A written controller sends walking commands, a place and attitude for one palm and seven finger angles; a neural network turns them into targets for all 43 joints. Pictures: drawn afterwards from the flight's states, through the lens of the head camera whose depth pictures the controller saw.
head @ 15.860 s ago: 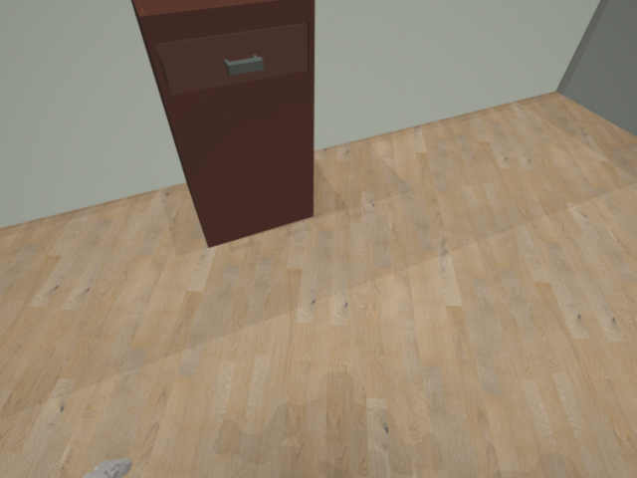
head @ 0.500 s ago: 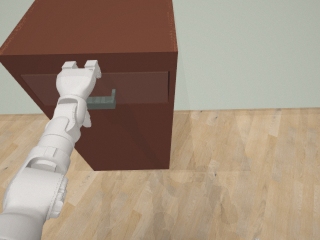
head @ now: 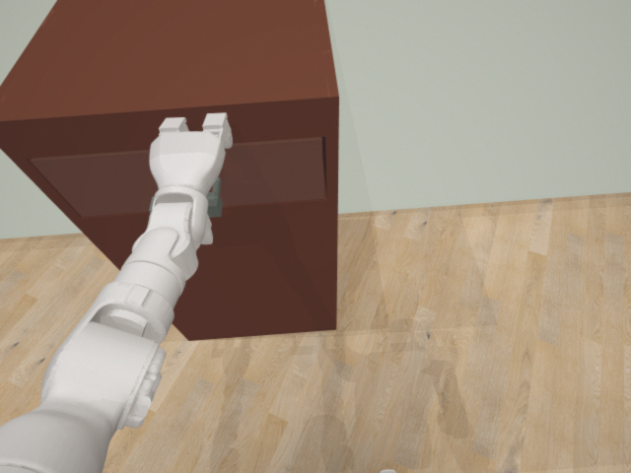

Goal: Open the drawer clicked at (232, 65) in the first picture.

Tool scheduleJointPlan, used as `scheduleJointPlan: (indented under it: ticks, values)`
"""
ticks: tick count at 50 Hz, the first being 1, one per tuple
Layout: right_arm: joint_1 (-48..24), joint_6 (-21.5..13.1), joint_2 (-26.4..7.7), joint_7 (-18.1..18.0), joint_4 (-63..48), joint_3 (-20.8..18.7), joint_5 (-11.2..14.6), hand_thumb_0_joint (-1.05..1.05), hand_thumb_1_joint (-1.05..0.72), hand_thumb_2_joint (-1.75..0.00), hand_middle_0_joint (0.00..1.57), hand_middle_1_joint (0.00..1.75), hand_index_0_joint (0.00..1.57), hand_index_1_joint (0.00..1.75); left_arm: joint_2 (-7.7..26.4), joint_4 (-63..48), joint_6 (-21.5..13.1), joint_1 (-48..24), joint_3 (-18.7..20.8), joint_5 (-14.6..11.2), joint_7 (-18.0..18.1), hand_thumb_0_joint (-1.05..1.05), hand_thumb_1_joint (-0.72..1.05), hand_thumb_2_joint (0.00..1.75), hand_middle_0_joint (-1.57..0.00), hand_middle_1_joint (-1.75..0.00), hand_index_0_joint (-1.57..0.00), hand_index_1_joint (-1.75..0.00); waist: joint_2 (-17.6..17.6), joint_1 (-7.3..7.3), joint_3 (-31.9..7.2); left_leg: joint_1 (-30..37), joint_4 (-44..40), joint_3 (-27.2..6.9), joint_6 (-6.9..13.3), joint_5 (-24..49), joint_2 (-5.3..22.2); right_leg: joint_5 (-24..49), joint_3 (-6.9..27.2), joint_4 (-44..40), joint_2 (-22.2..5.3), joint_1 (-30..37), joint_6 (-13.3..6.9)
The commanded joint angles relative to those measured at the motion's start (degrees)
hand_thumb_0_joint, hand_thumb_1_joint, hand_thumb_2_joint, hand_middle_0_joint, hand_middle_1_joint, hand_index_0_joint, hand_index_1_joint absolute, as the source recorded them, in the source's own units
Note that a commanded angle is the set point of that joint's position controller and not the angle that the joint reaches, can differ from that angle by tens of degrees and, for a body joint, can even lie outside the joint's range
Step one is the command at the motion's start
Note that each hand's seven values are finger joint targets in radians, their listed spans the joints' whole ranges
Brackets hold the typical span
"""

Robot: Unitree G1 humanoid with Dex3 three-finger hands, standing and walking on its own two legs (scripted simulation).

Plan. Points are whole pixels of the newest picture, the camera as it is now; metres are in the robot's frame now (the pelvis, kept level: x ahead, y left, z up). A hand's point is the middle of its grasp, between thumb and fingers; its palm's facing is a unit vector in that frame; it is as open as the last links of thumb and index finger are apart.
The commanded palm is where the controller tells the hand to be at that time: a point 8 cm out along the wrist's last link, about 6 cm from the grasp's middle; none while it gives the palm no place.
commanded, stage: move the hooked fingers above the handle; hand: left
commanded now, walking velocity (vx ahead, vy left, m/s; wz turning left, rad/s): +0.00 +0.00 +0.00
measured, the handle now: (188, 195) +0.53 +0.19 +0.00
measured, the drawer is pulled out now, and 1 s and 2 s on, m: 0.00 0.00 0.00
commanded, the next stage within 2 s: lift the fingers back up to retry in 1.50 s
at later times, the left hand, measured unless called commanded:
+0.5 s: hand (191, 189) +0.48 +0.16 +0.07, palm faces +0.16 -0.07 -0.98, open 13.8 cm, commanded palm +0.46 +0.20 +0.12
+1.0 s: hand (164, 233) +0.43 +0.20 +0.03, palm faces -0.10 -0.01 -1.00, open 13.8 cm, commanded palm +0.45 +0.21 +0.11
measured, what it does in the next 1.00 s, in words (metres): stands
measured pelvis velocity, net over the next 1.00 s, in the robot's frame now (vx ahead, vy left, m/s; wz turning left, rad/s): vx -0.01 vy -0.01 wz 0.05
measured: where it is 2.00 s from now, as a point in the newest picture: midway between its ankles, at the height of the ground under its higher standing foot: outside the picture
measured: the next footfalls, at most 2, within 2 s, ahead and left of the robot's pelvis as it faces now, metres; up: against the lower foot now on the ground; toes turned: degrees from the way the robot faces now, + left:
none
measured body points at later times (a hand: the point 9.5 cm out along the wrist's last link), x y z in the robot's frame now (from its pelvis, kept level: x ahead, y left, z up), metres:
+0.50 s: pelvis +0.00 -0.01 -0.01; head +0.08 -0.01 +0.43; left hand +0.47 +0.17 +0.12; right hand +0.05 -0.29 -0.14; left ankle -0.01 +0.10 -0.72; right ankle +0.00 -0.12 -0.72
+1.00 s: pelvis -0.01 -0.01 -0.01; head +0.07 -0.02 +0.44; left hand +0.43 +0.20 +0.09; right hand +0.04 -0.30 -0.13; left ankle -0.01 +0.10 -0.72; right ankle +0.00 -0.12 -0.72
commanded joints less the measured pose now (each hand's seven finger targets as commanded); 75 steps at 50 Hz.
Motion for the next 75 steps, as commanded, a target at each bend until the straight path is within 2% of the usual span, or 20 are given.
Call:
scheduleJointPlan:
  ticks: [1,6,12,15,19,23,26,31,36,39,45,47,52,55,61,63,65,69,72,75]
  values:
    - [1.40,-0.03,-8.41,-3.22,-6.21,-1.95,1.22,0.00,-0.90,-0.90,0.20,0.30,0.20,0.30,25.28,-0.73,10.61,-23.46,8.86,-2.87,-5.04,0.00,-0.50,0.30,-0.30,-1.20,-0.30,-1.20,-12.09,2.23,-23.16,5.99,-5.79,-0.14,0.81,13.64,-2.64,18.35,-1.09,-5.58,1.48,23.21,-0.57]
    - [2.79,-1.16,-9.08,-5.58,-7.83,-1.42,1.49,0.00,-0.90,-0.90,0.20,0.30,0.20,0.30,23.53,2.34,5.06,-19.62,6.06,-2.24,-12.88,0.00,-0.50,0.30,-0.30,-1.20,-0.30,-1.20,-12.34,0.05,-13.21,4.31,-6.51,-0.81,1.37,7.33,-2.20,11.36,-0.79,-7.86,0.86,17.53,-0.47]
    - [8.00,-4.34,-7.52,-4.09,-8.96,-4.54,-0.41,0.00,-0.90,-0.90,0.20,0.30,0.20,0.30,7.63,-18.54,-13.57,-24.89,-3.81,-4.62,-17.11,0.00,-0.50,0.30,-0.30,-1.20,-0.30,-1.20,-1.63,-3.40,-21.90,17.12,-0.75,-3.42,1.88,16.57,-1.84,15.51,-0.68,-4.93,1.85,9.56,-1.50]
    - [9.89,-4.93,-7.71,-3.26,-7.00,-5.80,-0.98,0.00,-0.90,-0.90,0.20,0.30,0.20,0.30,11.36,-26.06,-18.46,-29.21,0.26,-5.10,-12.81,0.00,-0.50,0.30,-0.30,-1.20,-0.30,-1.20,2.45,-3.11,-26.24,21.51,1.60,-5.59,1.16,21.47,-1.82,15.85,-1.06,-2.86,2.46,5.85,-1.99]
    - [10.84,-5.27,-8.30,-1.50,-3.62,-5.87,-1.40,0.00,-0.90,-0.90,0.20,0.30,0.20,0.30,18.80,-23.09,-16.18,-31.62,8.23,-2.73,-1.97,0.00,-0.50,0.30,-0.30,-1.20,-0.30,-1.20,2.50,-2.02,-25.85,18.16,2.51,-6.97,0.12,22.34,-2.00,14.14,-2.79,-0.41,3.14,2.63,-2.66]
    - [7.00,-3.91,-8.33,-0.50,-3.12,-3.78,-1.19,0.00,-0.90,-0.90,0.20,0.30,0.20,0.30,24.28,-12.49,-4.48,-29.10,11.83,-0.66,5.70,0.00,-0.50,0.30,-0.30,-1.20,-0.30,-1.20,1.79,-0.20,-23.68,8.22,0.72,-4.37,-0.06,16.96,-3.05,13.94,-3.06,0.16,2.99,7.81,-2.76]
    - [5.16,-2.72,-8.63,-0.04,-2.84,-3.00,-0.92,0.00,-0.90,-0.90,0.20,0.30,0.20,0.30,22.69,-3.26,6.37,-29.42,8.06,0.95,4.06,0.00,-0.50,0.30,-0.30,-1.20,-0.30,-1.20,1.70,0.30,-25.33,7.42,-0.41,-2.57,-0.28,18.25,-2.75,17.26,-2.82,-0.64,2.70,11.82,-2.40]
    - [3.17,0.41,-9.33,-2.52,-4.60,-2.05,1.08,0.00,-0.90,-0.90,0.20,0.30,0.20,0.30,26.03,5.19,12.40,-25.64,8.61,-3.27,-6.62,0.00,-0.50,0.30,-0.30,-1.20,-0.30,-1.20,-12.86,0.35,-22.18,3.10,-3.93,-0.95,0.84,13.07,-2.93,19.02,-1.34,-4.69,1.69,21.53,-0.22]
    - [2.48,0.01,-9.42,-5.30,-7.87,-1.01,1.67,0.00,-0.90,-0.90,0.20,0.30,0.20,0.30,25.08,5.00,5.47,-17.80,6.64,-2.90,-14.83,0.00,-0.50,0.30,-0.30,-1.20,-0.30,-1.20,-16.02,0.45,-12.02,0.71,-5.90,-0.87,1.41,5.77,-2.48,10.95,-0.60,-7.75,0.72,18.38,-0.08]
    - [3.56,-1.48,-9.03,-5.77,-9.92,-1.18,1.48,0.00,-0.90,-0.90,0.20,0.30,0.20,0.30,23.74,1.54,-1.60,-15.21,6.01,-1.95,-16.71,0.00,-0.50,0.30,-0.30,-1.20,-0.30,-1.20,-11.61,0.62,-10.07,0.62,-4.87,-1.22,1.45,3.39,-2.33,6.87,-0.02,-7.33,0.62,14.67,-0.65]
    - [8.41,-4.64,-7.76,-4.62,-10.01,-4.32,-0.12,0.00,-0.90,-0.90,0.20,0.30,0.20,0.30,22.02,-19.57,-16.48,-26.30,7.45,-2.60,-11.88,0.00,-0.50,0.30,-0.30,-1.20,-0.30,-1.20,0.01,-0.95,-24.35,9.97,-0.02,-3.16,1.71,9.47,-2.66,10.48,0.75,-3.59,1.55,11.25,-1.50]
    - [9.85,-5.56,-7.50,-3.76,-8.07,-5.36,-0.71,0.00,-0.90,-0.90,0.20,0.30,0.20,0.30,18.64,-25.00,-18.46,-32.85,4.97,-2.57,-8.32,0.00,-0.50,0.30,-0.30,-1.20,-0.30,-1.20,1.25,-3.25,-27.36,14.03,1.95,-4.43,1.71,12.95,-2.56,11.43,0.02,-2.61,2.16,7.20,-1.63]
    - [11.45,-6.25,-8.91,-1.97,-3.70,-5.95,-1.10,0.00,-0.90,-0.90,0.20,0.30,0.20,0.30,17.93,-23.07,-14.35,-36.22,5.25,-2.61,0.26,0.00,-0.50,0.30,-0.30,-1.20,-0.30,-1.20,4.24,-4.19,-29.74,17.83,2.90,-6.27,0.65,16.96,-2.50,11.21,-2.13,-0.98,3.09,2.04,-2.25]
    - [10.37,-5.14,-9.01,-0.59,-1.91,-5.11,-0.92,0.00,-0.90,-0.90,0.20,0.30,0.20,0.30,18.46,-12.70,-6.32,-33.25,6.27,-1.99,2.38,0.00,-0.50,0.30,-0.30,-1.20,-0.30,-1.20,4.26,-3.34,-25.33,14.98,1.51,-5.86,0.11,15.91,-2.38,10.37,-3.11,-1.46,3.37,2.01,-2.44]
    - [8.54,-2.67,-9.84,-0.41,-2.98,-3.69,0.09,0.00,-0.90,-0.90,0.20,0.30,0.20,0.30,17.81,4.99,6.61,-25.67,4.34,-2.27,-6.10,0.00,-0.50,0.30,-0.30,-1.20,-0.30,-1.20,-4.31,-1.61,-21.82,8.37,-1.74,-3.19,0.68,16.31,-2.13,16.35,-2.68,-3.73,2.91,11.64,-1.84]
    - [8.06,-1.48,-10.35,-1.12,-4.20,-3.45,0.35,0.00,-0.90,-0.90,0.20,0.30,0.20,0.30,20.37,6.28,6.06,-20.93,6.11,-2.27,-10.05,0.00,-0.50,0.30,-0.30,-1.20,-0.30,-1.20,-9.19,-0.94,-21.13,6.76,-2.26,-2.52,1.03,16.33,-2.12,18.76,-2.40,-4.21,2.54,15.21,-1.37]
    - [7.07,-1.04,-10.29,-1.88,-5.48,-3.06,0.63,0.00,-0.90,-0.90,0.20,0.30,0.20,0.30,18.01,6.19,4.95,-19.45,3.69,-2.46,-13.03,0.00,-0.50,0.30,-0.30,-1.20,-0.30,-1.20,-12.47,-1.43,-15.93,4.34,-3.35,-2.19,1.39,12.44,-2.30,16.41,-2.35,-5.60,2.20,14.80,-1.06]
    - [6.86,-1.80,-9.90,-2.71,-7.82,-2.89,0.72,0.00,-0.90,-0.90,0.20,0.30,0.20,0.30,15.99,1.39,-1.91,-16.07,2.49,-3.32,-16.83,0.00,-0.50,0.30,-0.30,-1.20,-0.30,-1.20,-10.67,-1.20,-10.31,4.90,-3.77,-2.55,1.55,8.55,-1.93,10.63,-2.10,-6.19,1.85,10.54,-1.47]
    - [7.42,-2.85,-8.69,-2.85,-9.96,-3.69,0.00,0.00,-0.90,-0.90,0.20,0.30,0.20,0.30,16.51,-11.23,-10.73,-18.79,4.46,-3.71,-16.23,0.00,-0.50,0.30,-0.30,-1.20,-0.30,-1.20,-5.95,-0.12,-16.85,9.09,-2.14,-3.48,1.72,11.07,-2.02,10.78,-1.41,-4.51,2.07,10.49,-1.97]
    - [8.70,-3.95,-7.55,-2.49,-9.46,-4.94,-1.00,0.00,-0.90,-0.90,0.20,0.30,0.20,0.30,19.43,-23.41,-17.00,-25.36,8.07,-2.60,-10.56,0.00,-0.50,0.30,-0.30,-1.20,-0.30,-1.20,1.95,0.60,-25.00,15.14,0.26,-4.86,1.14,17.45,-1.88,13.16,-1.26,-1.77,2.61,8.49,-2.53]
